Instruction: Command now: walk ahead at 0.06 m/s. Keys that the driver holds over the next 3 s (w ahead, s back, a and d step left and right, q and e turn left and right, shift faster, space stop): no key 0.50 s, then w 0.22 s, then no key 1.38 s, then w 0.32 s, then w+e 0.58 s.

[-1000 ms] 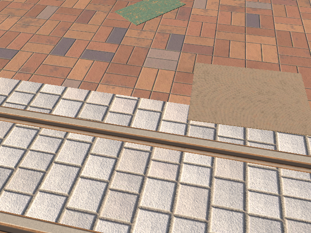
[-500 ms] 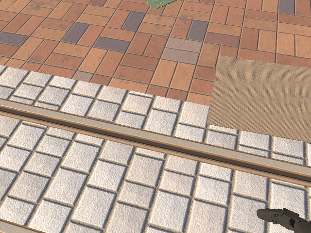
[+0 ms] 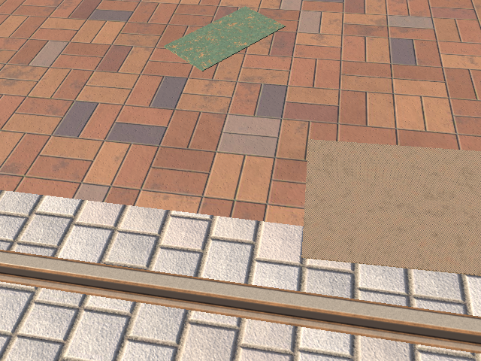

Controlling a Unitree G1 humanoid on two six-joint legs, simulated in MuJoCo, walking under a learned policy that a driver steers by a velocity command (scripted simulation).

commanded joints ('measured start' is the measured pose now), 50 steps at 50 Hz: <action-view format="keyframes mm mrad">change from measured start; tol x16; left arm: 1 8 128 29 -12 -6 -12 -8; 35 -81 68 21 61 -49 -85 -45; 41 307 240 77 178 -16 -69 -42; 50 81 116 3 130 5 -73 -22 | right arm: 1 57 -90 -12 -25 -5 8 -15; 50 6 -21 -39 6 30 14 -29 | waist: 1 -24 -155 9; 26 12 9 -31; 32 -33 186 176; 39 91 80 44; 41 123 -327 -77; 45 20 -61 -1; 50 -2 -90 -38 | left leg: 1 -16 67 -53 -67 -88 -16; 25 65 108 -75 -24 170 -17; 31 29 306 -392 -225 -646 148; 36 81 386 -426 -243 -381 165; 40 -151 111 -55 242 71 -11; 41 -322 3 5 514 -303 -80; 43 -387 66 -151 796 -411 -70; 50 -121 109 -64 283 -136 -73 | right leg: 1 46 -45 73 -162 -63 -82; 9 159 1 15 -79 255 -59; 21 162 23 -8 -80 256 -61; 25 162 28 -13 -88 222 -57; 29 19 96 -76 -5 -349 -77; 35 -252 0 -35 276 -320 -120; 39 248 96 -125 -45 30 -90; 41 455 -275 409 -231 384 -280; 50 220 -111 9 -173 775 -209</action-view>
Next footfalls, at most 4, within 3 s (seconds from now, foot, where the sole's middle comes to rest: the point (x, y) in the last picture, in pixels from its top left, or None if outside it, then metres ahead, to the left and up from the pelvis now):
1.12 left None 0.23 0.07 -0.77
2.42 left None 0.30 0.11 -0.77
2.94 right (304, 321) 0.63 -0.14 -0.77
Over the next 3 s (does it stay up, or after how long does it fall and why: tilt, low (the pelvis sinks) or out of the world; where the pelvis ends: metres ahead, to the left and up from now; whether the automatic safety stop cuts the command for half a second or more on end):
stays up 0.51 -0.04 -0.03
